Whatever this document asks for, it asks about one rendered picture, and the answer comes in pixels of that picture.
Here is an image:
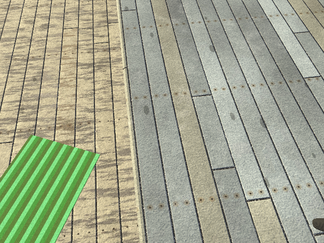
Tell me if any right robot hand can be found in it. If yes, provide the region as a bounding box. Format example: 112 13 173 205
312 218 324 232

